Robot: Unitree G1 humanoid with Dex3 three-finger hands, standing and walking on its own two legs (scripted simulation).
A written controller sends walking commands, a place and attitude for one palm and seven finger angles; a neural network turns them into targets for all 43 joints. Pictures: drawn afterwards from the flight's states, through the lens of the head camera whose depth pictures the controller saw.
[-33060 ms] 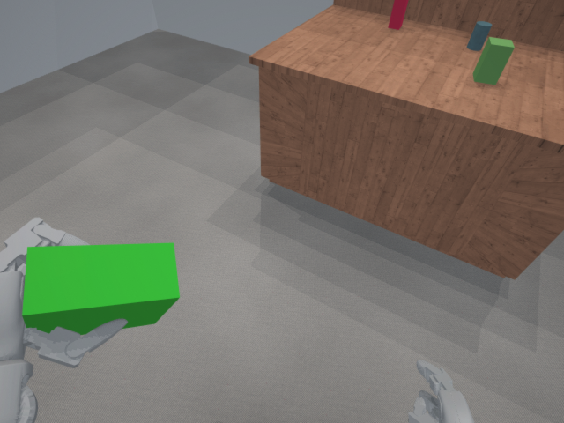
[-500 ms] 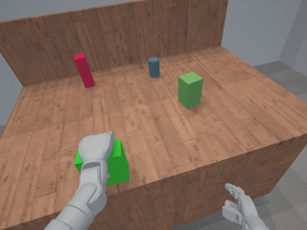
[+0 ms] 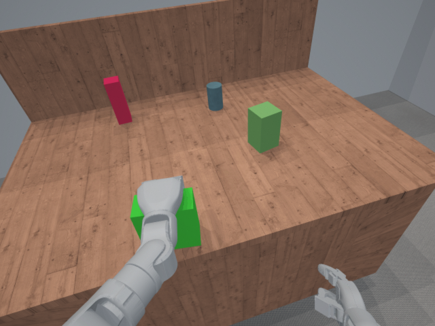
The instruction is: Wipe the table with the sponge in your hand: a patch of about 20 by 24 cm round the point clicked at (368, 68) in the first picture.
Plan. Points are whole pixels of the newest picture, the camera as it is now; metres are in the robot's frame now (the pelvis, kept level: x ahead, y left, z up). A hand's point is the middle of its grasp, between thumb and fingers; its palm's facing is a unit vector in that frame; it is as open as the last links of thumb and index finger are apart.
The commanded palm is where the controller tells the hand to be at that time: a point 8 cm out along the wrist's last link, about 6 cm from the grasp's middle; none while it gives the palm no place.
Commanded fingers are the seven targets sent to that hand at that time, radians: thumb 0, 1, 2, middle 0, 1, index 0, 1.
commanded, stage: wipe forward along the third lane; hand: left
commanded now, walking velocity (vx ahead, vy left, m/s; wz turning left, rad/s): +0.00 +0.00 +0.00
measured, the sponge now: (170, 227) +0.33 +0.16 -0.01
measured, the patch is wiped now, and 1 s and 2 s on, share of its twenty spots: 0.75 0.80 1.00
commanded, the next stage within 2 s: wipe back along the third lane in 1.62 s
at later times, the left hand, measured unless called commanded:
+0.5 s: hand (172, 196) +0.37 +0.16 +0.04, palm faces -0.06 -0.02 -1.00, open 10.2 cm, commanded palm +0.36 +0.16 +0.08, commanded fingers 0.00 0.10 1.30 -1.20 -1.60 -1.20 -1.60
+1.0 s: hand (172, 180) +0.42 +0.18 +0.04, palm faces -0.09 -0.01 -1.00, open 10.2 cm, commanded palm +0.41 +0.18 +0.08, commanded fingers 0.00 0.10 1.30 -1.20 -1.60 -1.20 -1.60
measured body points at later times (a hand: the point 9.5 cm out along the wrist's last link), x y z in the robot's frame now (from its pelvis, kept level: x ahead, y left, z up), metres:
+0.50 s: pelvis -0.01 -0.01 +0.00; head -0.02 -0.05 +0.45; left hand +0.37 +0.16 +0.09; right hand +0.15 -0.26 -0.13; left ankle +0.05 +0.14 -0.72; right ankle +0.00 -0.09 -0.73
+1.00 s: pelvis +0.00 -0.01 -0.01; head +0.01 -0.04 +0.44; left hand +0.42 +0.17 +0.10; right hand +0.10 -0.27 -0.14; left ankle +0.05 +0.14 -0.72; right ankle +0.00 -0.09 -0.73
